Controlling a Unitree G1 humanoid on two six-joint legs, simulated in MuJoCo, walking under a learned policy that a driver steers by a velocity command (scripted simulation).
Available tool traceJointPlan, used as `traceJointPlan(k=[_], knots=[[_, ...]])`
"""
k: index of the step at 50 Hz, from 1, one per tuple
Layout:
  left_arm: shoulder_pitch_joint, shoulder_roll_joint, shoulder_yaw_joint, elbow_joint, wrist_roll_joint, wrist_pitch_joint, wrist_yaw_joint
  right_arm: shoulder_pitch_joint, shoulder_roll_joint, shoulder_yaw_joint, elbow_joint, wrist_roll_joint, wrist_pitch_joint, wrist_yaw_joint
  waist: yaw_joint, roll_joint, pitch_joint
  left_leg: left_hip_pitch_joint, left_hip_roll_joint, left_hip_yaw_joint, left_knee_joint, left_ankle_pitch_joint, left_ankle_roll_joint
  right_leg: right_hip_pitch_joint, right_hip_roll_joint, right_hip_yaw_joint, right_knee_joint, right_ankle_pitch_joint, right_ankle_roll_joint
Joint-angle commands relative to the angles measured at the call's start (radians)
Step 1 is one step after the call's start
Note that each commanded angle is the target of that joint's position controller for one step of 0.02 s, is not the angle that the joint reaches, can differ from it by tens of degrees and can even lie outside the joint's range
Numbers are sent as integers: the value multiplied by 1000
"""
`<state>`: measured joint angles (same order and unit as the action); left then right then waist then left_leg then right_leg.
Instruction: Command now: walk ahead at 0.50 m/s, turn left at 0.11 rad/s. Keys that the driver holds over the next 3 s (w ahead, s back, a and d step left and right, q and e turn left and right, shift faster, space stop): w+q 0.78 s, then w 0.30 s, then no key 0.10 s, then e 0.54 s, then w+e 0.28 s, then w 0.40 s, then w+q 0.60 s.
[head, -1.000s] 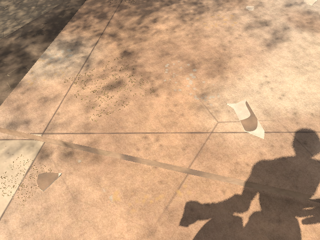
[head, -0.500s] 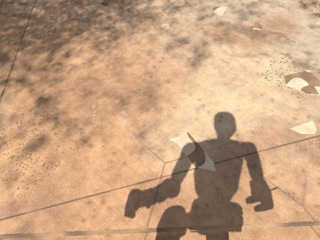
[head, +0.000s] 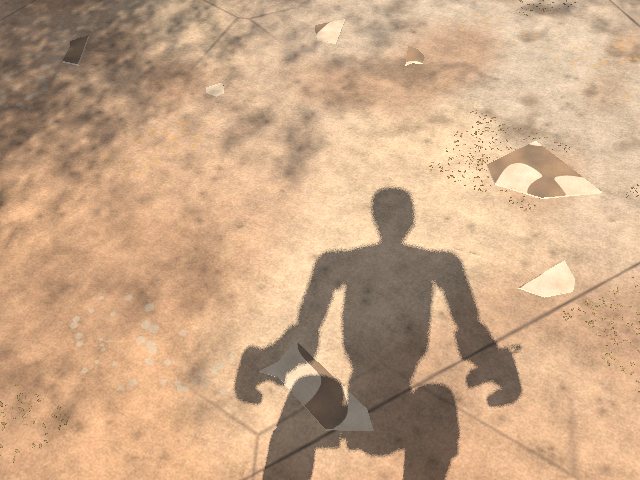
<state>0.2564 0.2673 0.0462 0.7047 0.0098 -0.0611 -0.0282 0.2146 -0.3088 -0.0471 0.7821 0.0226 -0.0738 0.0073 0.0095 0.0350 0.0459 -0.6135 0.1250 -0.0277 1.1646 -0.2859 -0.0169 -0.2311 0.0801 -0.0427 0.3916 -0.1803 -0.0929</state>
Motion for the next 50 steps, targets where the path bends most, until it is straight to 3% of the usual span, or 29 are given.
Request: traceJointPlan(k=[1, 3, 6, 8, 11, 14, 15, 16, 17, 18, 19, 20, 21, 22, 23, 26, 28, 32, 34, 37, 39, 40, 41, 42, 43, 44, 45, 47, 50], knots=[[-12, 131, 36, -30, 8, -35, 8, 59, -62, -20, -27, 1, 23, -9, -20, -88, -48, -94, 28, -47, 31, 104, -23, 65, -303, 170, -239, 292, -165], [17, 115, 31, -3, 12, -31, 16, 24, -53, -23, -32, 6, 31, -12, -2, -90, -16, -198, 3, -80, 43, 152, -29, 115, -301, 119, -245, 284, -141], [33, 119, 28, 25, 13, -13, 27, -49, -13, -10, -70, -6, 29, -6, 17, -80, 6, -260, -19, -72, -61, 232, -25, 162, -303, 38, -247, 291, -102], [46, 129, 28, 35, 9, -5, 31, -140, 11, 7, -105, -11, 27, 6, 51, -69, 39, -222, -31, 18, -195, 251, -15, 153, -292, -16, -282, 292, -85], [110, 143, 28, 73, -1, 9, 37, -216, 39, 23, -160, -11, 18, 34, 81, -79, 46, -261, -48, 90, -248, 153, 32, 287, -345, -45, -237, 512, -80], [72, 174, 27, 66, -3, 31, 53, -142, 7, 6, -183, -8, 14, 56, 4, -164, -63, -73, -141, 187, -277, 20, 99, 336, -349, -115, -43, 1123, -48], [56, 198, 32, 65, -8, 38, 63, -59, -24, -9, -178, -7, 19, 57, -55, -199, -122, 49, -186, 207, -300, -18, 128, 332, -352, -122, 76, 1309, -37], [18, 211, 32, 59, -16, 40, 70, 108, -86, -39, -145, -1, 20, 53, -153, -180, -197, 282, -217, 180, -425, 72, 168, 267, -319, -136, 265, 1310, -12], [26, 195, 27, 32, -22, 24, 77, 249, -190, -82, -114, -4, 27, 38, -209, -73, -285, 606, -136, -51, -553, 89, 233, 22, -249, -128, 531, 966, 35], [113, 44, -20, -9, 12, -7, 50, 253, -279, -99, -109, 0, 28, 28, -99, 235, -386, 874, 147, -689, -727, -97, 419, -360, -15, -22, 901, -213, 95], [6, 138, 2, -3, 2, -50, 17, 244, -191, -73, -137, -21, 19, 15, -159, 126, -445, 899, 166, -848, -829, -156, 402, -461, -26, 210, 1034, -271, 67], [-52, 141, 10, -30, -39, -70, -1, 200, -146, -57, -138, -33, 11, 10, -136, 66, -281, 782, 161, -717, -840, -126, 367, -539, -58, 194, 1055, -228, 57], [-90, 113, 1, -46, -34, -84, 1, 156, -118, -50, -138, -19, 6, 10, -98, -57, -177, 642, 119, -597, -855, -66, 338, -532, -103, 171, 975, -176, 46], [-91, 104, 5, -46, -21, -85, 7, 104, -89, -42, -143, -16, 2, 12, -48, -80, -104, 524, 79, -490, -873, 50, 319, -496, -136, 156, 897, -146, 48], [-60, 111, 11, -42, -18, -73, 9, 71, -57, -31, -155, -28, 0, 12, -12, -28, -86, 454, 52, -437, -896, 128, 320, -445, -151, 154, 915, -143, 52], [-36, 93, 9, -52, 6, -41, 21, 42, -63, -35, -164, -3, -1, 6, 27, -19, -55, 359, -7, -292, -950, 240, 313, -422, -177, 112, 764, -97, 97], [-109, 71, 0, -70, 16, -33, 27, 69, -84, -40, -159, -6, 2, -8, 4, -19, -38, 312, -38, -231, -960, 315, 302, -399, -154, 70, 603, -21, 137], [-268, 43, -14, -101, -3, -39, 22, 128, -132, -58, -140, 1, 11, -21, -68, 51, -42, 310, -60, -206, -941, 210, 256, -308, -102, 69, 263, 201, 168], [-312, 70, -5, -113, -16, -47, 15, 158, -147, -63, -129, 6, 19, -20, -89, 61, -50, 353, -31, -258, -914, 160, 245, -278, -84, 86, 185, 231, 170], [-294, 123, 18, -111, -23, -60, 5, 157, -139, -64, -126, 10, 29, -25, -69, 82, -62, 445, 8, -354, -826, 113, 215, -233, -87, 133, 102, 185, 142], [-209, 140, 35, -90, -23, -69, 5, 131, -129, -64, -133, 5, 37, -25, -18, 104, -77, 451, 1, -383, -738, 149, 189, -124, -82, 117, 57, 115, 105], [-112, 164, 49, -67, -15, -74, 10, 129, -93, -51, -138, -2, 37, -23, 27, 94, -138, 436, -42, -344, -629, 200, 158, 17, -104, 111, 39, 112, 72], [25, 215, 62, -54, 7, -79, 16, 146, -24, -25, -152, -18, 33, -19, 75, -9, -276, 341, -95, -265, -367, 100, 123, 254, -268, 266, 54, 44, 6], [105, 294, 83, -16, 17, -63, 13, 288, 28, -6, -172, 5, 23, -18, 14, -349, -373, -11, -230, -128, -55, -252, 50, 552, -462, 733, -48, -197, -161], [113, 208, 68, -14, -9, -59, 4, 291, -63, -18, -142, 17, 20, -22, 43, -287, -318, -148, -167, -154, 98, -268, 37, 534, -483, 866, -111, -431, -174], [75, 149, 50, -19, -14, -55, 8, 183, -114, -32, -149, 12, 21, -22, 68, -185, -191, -181, -135, -150, 140, -176, 34, 427, -439, 721, -120, -395, -136], [37, 131, 41, -22, -5, -50, 9, 104, -113, -31, -165, -1, 19, -23, 63, -114, -128, -158, -108, -121, 128, -113, 31, 320, -393, 586, -121, -258, -112], [9, 100, 27, -6, 6, -47, 13, 45, -84, -31, -186, -9, 10, -15, 29, -124, -59, -109, -67, -114, 39, -38, 36, 187, -323, 428, -154, -48, -104], [28, 97, 26, 21, -9, -54, 14, 47, -41, -19, -183, -8, 11, -5, 6, -143, -56, -78, -46, -68, -79, -25, 30, 150, -298, 331, -194, 99, -125]])
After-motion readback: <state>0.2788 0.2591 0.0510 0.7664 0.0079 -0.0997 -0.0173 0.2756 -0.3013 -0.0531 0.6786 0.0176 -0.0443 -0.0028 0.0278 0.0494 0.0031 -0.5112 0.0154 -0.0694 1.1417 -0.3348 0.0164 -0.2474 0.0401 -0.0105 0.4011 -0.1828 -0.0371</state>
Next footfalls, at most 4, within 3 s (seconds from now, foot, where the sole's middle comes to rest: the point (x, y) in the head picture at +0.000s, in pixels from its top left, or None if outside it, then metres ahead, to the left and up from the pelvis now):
0.32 left None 0.36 0.16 -0.73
0.82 right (328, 373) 0.68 0.04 -0.73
1.28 left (177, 331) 0.78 0.39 -0.73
1.70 right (287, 308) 0.84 0.14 -0.73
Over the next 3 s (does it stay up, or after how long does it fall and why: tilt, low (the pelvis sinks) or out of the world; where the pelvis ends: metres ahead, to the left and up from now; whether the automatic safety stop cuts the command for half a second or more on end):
stays up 1.27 0.28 0.05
